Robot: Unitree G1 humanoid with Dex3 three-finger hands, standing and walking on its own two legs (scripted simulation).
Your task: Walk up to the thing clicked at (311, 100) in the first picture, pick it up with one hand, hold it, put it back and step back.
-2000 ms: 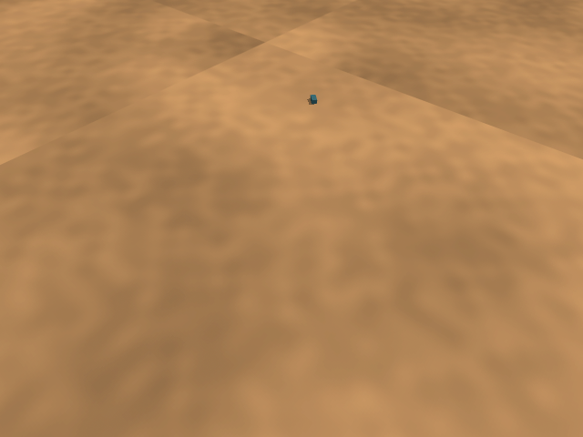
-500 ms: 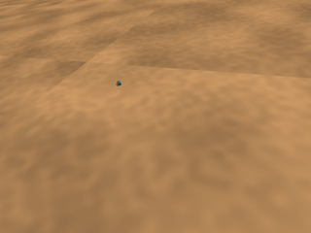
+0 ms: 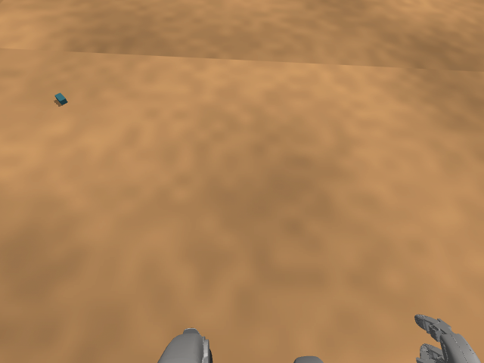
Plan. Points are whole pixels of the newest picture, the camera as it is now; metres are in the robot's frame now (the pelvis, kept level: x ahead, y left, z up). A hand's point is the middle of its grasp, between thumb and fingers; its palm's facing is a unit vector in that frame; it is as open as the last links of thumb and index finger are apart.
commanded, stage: walk up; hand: left
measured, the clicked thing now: (61, 98) +1.48 +1.04 -0.72
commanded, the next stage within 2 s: none
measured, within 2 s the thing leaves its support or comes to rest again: neither
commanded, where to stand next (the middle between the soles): +1.10 +1.22 m, yaw -55 degrees
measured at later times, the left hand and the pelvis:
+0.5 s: hand (56, 189) +0.46 +0.41 -0.09, palm faces -0.14 -0.83 -0.53, open 7.3 cm; pelvis +0.29 +0.14 +0.02, yaw -13 degrees
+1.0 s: hand (33, 101) +0.75 +0.59 -0.11, palm faces -0.44 -0.71 -0.54, open 7.4 cm; pelvis +0.55 +0.35 +0.02, yaw -25 degrees
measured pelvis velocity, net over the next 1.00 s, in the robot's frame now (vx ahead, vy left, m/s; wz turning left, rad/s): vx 0.55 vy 0.35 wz -0.44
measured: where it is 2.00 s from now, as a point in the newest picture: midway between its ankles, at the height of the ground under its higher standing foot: (92, 191)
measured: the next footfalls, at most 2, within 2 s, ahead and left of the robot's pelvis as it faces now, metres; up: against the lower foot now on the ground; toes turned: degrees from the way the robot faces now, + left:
right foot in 0.34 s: +0.35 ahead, -0.02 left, +0.00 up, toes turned -21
left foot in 0.70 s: +0.61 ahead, +0.42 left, +0.00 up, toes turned -15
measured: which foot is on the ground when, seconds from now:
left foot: down 0.00-0.36, up 0.38-0.68, down 0.70-1.00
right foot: up 0.00-0.32, down 0.34-0.72, up 0.74-1.00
